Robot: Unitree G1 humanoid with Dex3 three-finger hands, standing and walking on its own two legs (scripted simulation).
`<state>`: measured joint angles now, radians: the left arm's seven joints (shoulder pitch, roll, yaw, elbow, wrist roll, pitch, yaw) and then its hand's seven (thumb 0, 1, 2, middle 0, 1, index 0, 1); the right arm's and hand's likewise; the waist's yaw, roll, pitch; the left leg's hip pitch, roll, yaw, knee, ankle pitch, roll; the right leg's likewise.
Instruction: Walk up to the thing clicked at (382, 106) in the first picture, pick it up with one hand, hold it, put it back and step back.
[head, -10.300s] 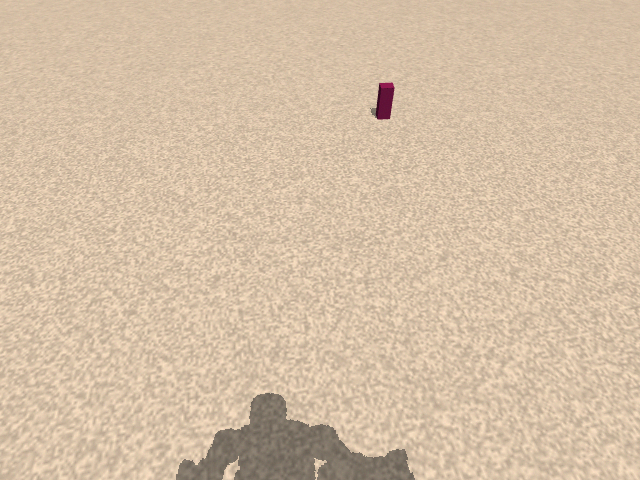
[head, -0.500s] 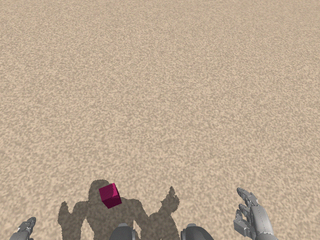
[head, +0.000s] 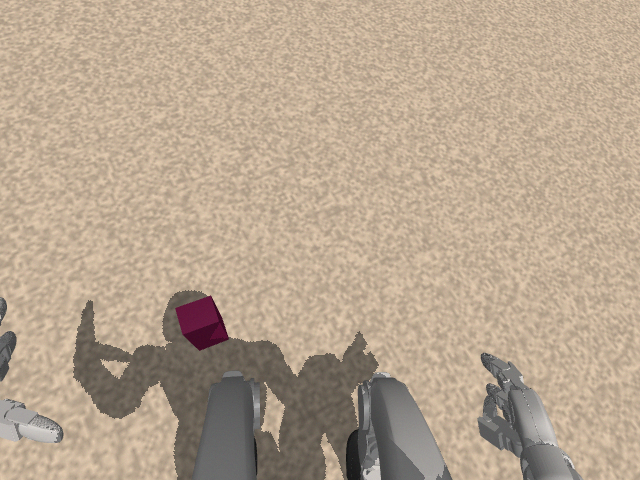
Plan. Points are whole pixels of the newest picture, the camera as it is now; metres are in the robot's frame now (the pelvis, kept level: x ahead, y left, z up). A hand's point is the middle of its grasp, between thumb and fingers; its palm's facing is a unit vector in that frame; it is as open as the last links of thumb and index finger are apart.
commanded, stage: go down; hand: left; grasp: from the side
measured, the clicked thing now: (204, 325) +0.41 +0.22 -0.48
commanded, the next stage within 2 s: approach in 1.48 s
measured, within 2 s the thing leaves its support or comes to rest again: neither
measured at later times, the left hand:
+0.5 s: hand (27, 344) +0.30 +0.38 -0.13, palm faces +0.17 -0.97 -0.15, open 17.4 cm
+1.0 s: hand (28, 334) +0.32 +0.40 -0.15, palm faces +0.17 -0.98 -0.12, open 17.5 cm
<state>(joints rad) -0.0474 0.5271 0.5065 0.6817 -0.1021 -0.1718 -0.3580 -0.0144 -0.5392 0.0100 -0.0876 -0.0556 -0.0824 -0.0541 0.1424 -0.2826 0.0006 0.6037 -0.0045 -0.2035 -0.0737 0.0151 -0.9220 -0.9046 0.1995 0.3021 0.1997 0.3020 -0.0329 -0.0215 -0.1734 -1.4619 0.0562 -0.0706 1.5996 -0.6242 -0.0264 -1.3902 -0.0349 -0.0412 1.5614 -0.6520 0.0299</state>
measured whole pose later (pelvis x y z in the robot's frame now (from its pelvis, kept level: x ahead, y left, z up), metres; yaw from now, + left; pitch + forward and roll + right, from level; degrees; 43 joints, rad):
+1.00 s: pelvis -0.04 +0.00 -0.15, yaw -4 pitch +32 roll -7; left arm -0.44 0.82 0.79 0.99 -0.18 -0.32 -0.69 -0.02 -0.54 0.01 -0.06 -0.03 -0.06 -0.03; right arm 0.09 -0.33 0.09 0.67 -0.03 -0.18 -0.06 0.01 -0.92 -0.91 0.20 0.30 0.20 0.30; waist -0.05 -0.03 -0.13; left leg -1.99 0.05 -0.14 2.09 -0.67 -0.04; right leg -1.90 -0.01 -0.06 2.03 -0.70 0.03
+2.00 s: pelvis -0.05 +0.00 -0.24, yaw -8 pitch +27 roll -9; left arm -0.58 0.90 0.87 1.27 -0.28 -0.64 -0.75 -0.02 -0.60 0.01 -0.09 -0.09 -0.07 -0.10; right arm -0.01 -0.37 0.20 0.67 -0.12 -0.19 -0.01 0.01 -0.91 -0.90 0.20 0.30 0.20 0.30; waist -0.11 -0.12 0.01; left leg -2.21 0.05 -0.22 2.41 -0.70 -0.05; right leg -2.10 0.03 -0.08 2.32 -0.71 0.05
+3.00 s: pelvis -0.06 +0.02 -0.30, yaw -13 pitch +13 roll -16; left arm -0.50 0.69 0.54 1.29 -0.18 -1.06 -0.25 -0.02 -0.60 0.00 -0.07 -0.06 -0.07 -0.04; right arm -0.14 -0.36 0.39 0.60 -0.31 -0.03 0.14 0.01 -0.93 -0.90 0.20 0.30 0.20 0.30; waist -0.18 -0.23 0.20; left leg -2.24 0.01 -0.36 2.67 -0.69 -0.02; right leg -2.07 0.08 -0.17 2.47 -0.67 0.05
